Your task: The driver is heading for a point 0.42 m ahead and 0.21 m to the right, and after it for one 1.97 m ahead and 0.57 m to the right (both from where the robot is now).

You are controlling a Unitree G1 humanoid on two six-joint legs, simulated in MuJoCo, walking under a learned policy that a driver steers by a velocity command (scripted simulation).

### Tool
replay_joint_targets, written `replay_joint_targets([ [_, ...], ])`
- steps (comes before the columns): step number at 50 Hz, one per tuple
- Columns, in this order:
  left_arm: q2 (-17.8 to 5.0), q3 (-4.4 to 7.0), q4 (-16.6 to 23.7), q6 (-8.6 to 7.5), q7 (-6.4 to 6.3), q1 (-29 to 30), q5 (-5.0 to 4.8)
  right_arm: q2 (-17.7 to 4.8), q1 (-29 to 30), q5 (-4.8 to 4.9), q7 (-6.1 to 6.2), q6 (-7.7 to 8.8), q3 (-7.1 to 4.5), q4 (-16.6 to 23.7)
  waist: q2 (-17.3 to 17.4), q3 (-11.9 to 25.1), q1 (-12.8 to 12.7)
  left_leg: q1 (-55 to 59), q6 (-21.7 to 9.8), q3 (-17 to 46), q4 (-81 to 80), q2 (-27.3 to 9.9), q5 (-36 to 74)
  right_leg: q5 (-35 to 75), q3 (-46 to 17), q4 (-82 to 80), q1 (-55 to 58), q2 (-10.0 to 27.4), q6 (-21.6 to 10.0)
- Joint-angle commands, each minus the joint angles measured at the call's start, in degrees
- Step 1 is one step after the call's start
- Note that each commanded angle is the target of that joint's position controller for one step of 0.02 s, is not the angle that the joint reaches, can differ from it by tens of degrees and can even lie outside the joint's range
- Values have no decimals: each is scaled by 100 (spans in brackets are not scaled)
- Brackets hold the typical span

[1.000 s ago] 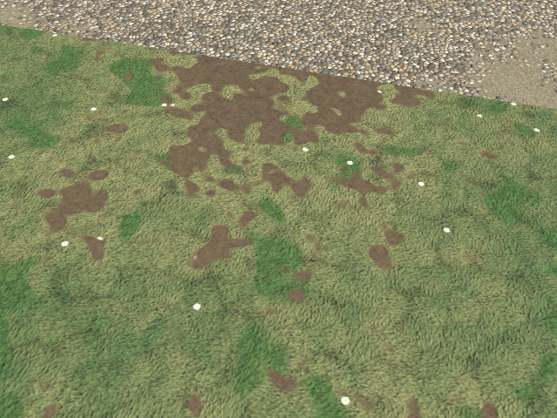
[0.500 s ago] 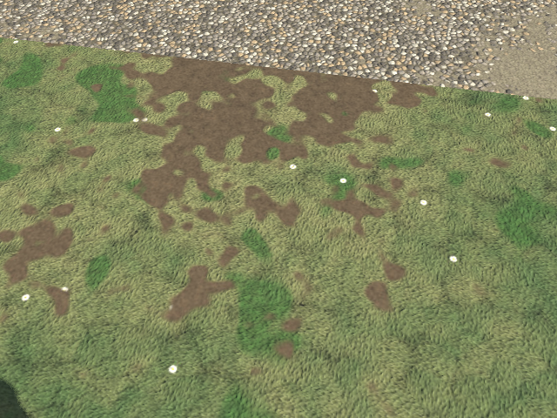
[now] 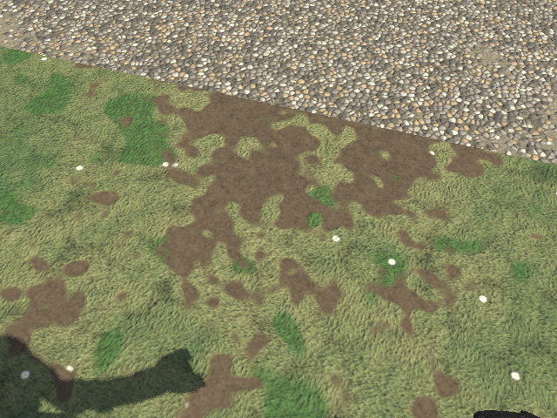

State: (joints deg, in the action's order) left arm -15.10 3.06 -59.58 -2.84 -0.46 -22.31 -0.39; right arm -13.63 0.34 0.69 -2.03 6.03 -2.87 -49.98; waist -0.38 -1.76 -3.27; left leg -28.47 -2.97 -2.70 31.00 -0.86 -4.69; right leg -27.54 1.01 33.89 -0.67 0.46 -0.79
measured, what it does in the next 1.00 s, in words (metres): walks ahead, turning right: right foot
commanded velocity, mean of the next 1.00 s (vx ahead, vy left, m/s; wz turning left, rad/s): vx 0.50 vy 0.00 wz -0.42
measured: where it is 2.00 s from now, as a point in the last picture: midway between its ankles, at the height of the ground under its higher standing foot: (431, 211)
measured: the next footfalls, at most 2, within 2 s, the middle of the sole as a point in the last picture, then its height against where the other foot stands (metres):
right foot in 0.52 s outside the picture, level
left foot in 1.02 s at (335, 290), level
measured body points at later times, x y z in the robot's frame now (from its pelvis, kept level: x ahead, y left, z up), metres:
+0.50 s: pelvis +0.28 -0.02 +0.00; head +0.31 -0.04 +0.45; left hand +0.52 +0.16 -0.10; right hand +0.21 -0.29 -0.14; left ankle +0.12 +0.10 -0.72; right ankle +0.40 -0.15 -0.71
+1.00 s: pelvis +0.57 -0.11 +0.01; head +0.59 -0.13 +0.46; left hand +0.71 +0.14 -0.11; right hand +0.66 -0.42 -0.08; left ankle +0.76 -0.07 -0.71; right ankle +0.40 -0.14 -0.72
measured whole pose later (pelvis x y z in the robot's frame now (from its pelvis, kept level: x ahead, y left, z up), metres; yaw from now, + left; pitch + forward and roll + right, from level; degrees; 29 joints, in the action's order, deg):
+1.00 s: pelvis +0.57 -0.11 +0.01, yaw -28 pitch +2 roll -1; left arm -15.4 4.4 -48.7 -3.1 -0.7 -20.7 -0.8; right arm -15.1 -0.7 0.1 -1.6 6.9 -2.4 -45.1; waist 2.2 -0.6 -4.6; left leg -29.8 -1.1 0.8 27.0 -1.1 0.7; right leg -22.8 -8.2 21.2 -0.1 -5.4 -4.0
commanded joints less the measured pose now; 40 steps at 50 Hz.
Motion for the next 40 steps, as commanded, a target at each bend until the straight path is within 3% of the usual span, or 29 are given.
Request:
replay_joint_targets([
  [1,-445,-8,357,-281,49,-267,-136,-1175,-2420,-19,53,-13,-327,-366,1085,2123,1044,5106,-1325,4114,-1301,-2153,-1692,-546,-951,4112,-3912,-181,-204],
  [2,-765,97,550,-354,44,279,-283,-957,-1922,-31,84,19,-255,-278,890,1296,961,4338,-1036,3177,-1414,-2007,-1360,-28,-887,4174,-4237,90,-302],
  [3,-747,109,592,-360,-5,521,-279,-816,-1439,-64,90,50,-201,-185,464,873,758,3498,-896,2481,-1591,-1822,-776,529,-742,3938,-4005,405,-292],
  [4,-681,153,584,-319,-43,613,-204,-630,-1169,-96,80,79,-159,-172,377,539,608,2857,-808,1953,-1808,-1634,-413,883,-723,3621,-3786,576,-263],
  [5,-559,173,550,-237,-41,462,-183,-511,-1055,-159,76,106,-124,-201,529,454,420,2443,-708,1545,-1979,-1480,-209,1129,-778,3439,-3405,727,-260],
  [7,-287,168,508,-85,-21,317,-201,-468,-1069,-171,82,121,-123,-287,553,287,288,2075,-708,1010,-2226,-1351,76,1290,-743,3246,-3236,785,-235],
  [11,-268,207,764,24,-9,842,-136,-704,-1262,-200,210,120,-190,-401,341,-56,300,2077,-738,310,-2463,-1349,633,2180,-846,2492,-3929,778,-107],
  [16,-136,130,1119,-33,157,1736,-70,-845,-1479,-151,336,51,-202,-422,240,-273,538,2301,-553,-512,-2571,-1220,947,3280,-283,965,-3831,646,-107],
  [19,-65,71,1417,-29,270,2273,-70,-923,-1885,-91,362,-62,-232,-543,155,-428,720,3039,-537,-725,-2330,-1419,1378,3107,-47,479,-4124,572,-211],
  [21,-87,68,1604,-23,356,2457,-88,-995,-1969,-51,369,-166,-264,-557,198,-443,702,3485,-503,-849,-2005,-1563,2008,2678,143,305,-4183,467,-319],
  [24,-388,211,1711,10,439,2040,-108,-1246,-1742,-6,432,-296,-340,-412,557,28,269,3700,-335,-1071,-883,-1606,4669,1834,624,316,-3152,-52,-622],
  [25,-605,327,1614,21,435,1453,-133,-1318,-1648,-5,450,-346,-359,-359,634,354,-76,3567,-261,-1107,-32,-1553,5166,1654,700,273,-2388,-266,-774],
  [26,-940,517,1395,27,369,523,-143,-1309,-1512,17,456,-361,-344,-291,501,821,-581,2977,-70,-1191,1237,-1321,4690,2012,573,-203,-988,-448,-1006],
  [27,-1485,687,1243,91,218,-176,-125,-1050,-1631,-122,437,-289,-254,-143,-427,1335,-677,1415,187,-1188,3110,-947,1922,2031,-1036,-314,692,527,-1365],
  [28,-1784,688,1434,45,211,161,-122,-321,-1962,-141,325,-61,-46,153,-1460,1894,-10,-918,503,-216,5047,456,-2782,1215,-4547,-1285,2239,1820,-2559],
  [29,-1343,540,1439,-7,231,-25,-50,-807,-1312,94,211,214,-131,298,-756,2036,-390,-1583,311,867,5306,209,-2729,1108,-4714,-1793,2349,1853,-2388],
  [30,-1027,465,1444,-80,216,179,-28,-888,-956,248,167,329,-149,431,-529,1326,-329,-1880,146,830,5019,-77,-2262,1435,-3778,-1765,1788,1664,-2122],
  [31,-821,406,1511,-144,235,602,-58,-851,-945,169,201,359,-155,365,76,772,-7,-1613,122,805,4388,-359,-1828,2072,-3016,-1781,828,1365,-1884],
  [32,-625,347,1602,-171,226,951,-54,-943,-965,14,248,308,-224,304,142,588,195,-1170,169,778,3853,-534,-1606,2590,-2502,-1831,126,1143,-1715],
  [33,-551,303,1692,-177,199,1112,-11,-960,-1087,-33,247,217,-257,290,79,511,363,-803,232,799,3633,-623,-1457,2876,-2291,-1957,-337,1017,-1683],
  [35,-705,326,1707,-187,135,1049,-37,-835,-1081,-108,259,77,-258,373,33,404,470,-585,431,697,3093,-632,-1310,3302,-2071,-2105,-837,922,-1709],
  [37,-918,380,1693,-186,44,856,-45,-715,-696,-164,291,12,-221,536,-28,259,393,-667,609,575,2348,-542,-762,3498,-1775,-2184,-1123,770,-1651],
  [40,-873,357,1627,-140,-32,634,-57,-533,-158,-145,243,20,-135,663,-276,179,143,-388,650,435,919,-343,567,3321,-1243,-2134,-1312,425,-1315],
])
Keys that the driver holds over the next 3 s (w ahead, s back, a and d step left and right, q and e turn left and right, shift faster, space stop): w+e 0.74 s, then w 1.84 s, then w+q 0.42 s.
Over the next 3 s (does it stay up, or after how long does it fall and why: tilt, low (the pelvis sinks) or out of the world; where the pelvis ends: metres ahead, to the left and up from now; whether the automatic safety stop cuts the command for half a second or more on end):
stays up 1.51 -0.65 0.02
